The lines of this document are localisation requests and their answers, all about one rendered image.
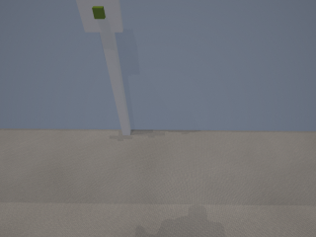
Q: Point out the panel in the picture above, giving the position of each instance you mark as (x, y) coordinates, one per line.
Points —
(107, 28)

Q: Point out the button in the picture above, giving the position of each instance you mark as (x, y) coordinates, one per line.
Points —
(99, 12)

